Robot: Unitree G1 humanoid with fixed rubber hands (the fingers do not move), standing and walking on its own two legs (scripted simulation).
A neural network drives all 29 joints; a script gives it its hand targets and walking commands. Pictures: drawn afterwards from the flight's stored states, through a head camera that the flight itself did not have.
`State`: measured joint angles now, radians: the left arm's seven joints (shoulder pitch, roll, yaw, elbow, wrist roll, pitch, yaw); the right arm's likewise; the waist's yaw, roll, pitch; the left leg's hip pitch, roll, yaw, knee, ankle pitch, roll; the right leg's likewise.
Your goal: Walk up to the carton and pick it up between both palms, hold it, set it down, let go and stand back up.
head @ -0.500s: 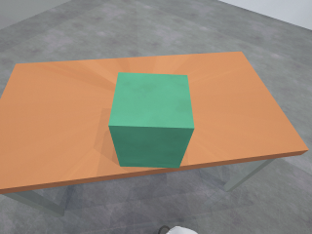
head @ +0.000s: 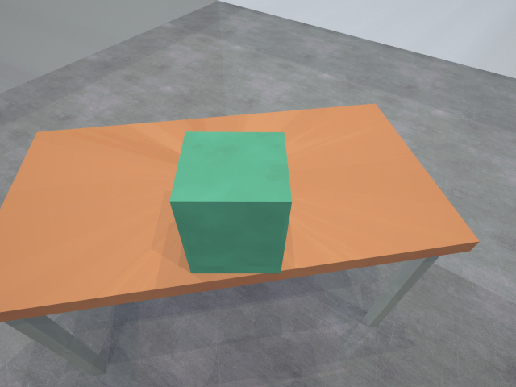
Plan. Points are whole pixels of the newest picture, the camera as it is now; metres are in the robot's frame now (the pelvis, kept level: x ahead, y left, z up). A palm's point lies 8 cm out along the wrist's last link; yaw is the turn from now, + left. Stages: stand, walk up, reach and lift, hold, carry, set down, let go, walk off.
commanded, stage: walk up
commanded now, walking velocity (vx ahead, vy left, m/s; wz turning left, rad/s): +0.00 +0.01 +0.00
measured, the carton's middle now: (235, 206) +0.45 +0.06 -0.02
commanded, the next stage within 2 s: stand in 0.12 s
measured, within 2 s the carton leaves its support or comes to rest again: neither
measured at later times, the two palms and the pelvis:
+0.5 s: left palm out of the picture +0.00 +0.21 -0.15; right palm out of the picture -0.03 -0.19 -0.16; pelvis +0.01 +0.00 +0.00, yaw +1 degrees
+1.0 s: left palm out of the picture +0.11 +0.22 -0.12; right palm out of the picture +0.11 -0.19 -0.12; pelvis -0.02 +0.01 -0.02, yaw -1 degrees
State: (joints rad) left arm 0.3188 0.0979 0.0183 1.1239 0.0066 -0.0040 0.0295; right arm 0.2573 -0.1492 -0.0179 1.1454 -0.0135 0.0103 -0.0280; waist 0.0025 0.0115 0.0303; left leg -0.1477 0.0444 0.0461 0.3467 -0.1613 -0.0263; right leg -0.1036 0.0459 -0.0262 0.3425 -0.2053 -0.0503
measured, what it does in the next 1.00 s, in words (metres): stands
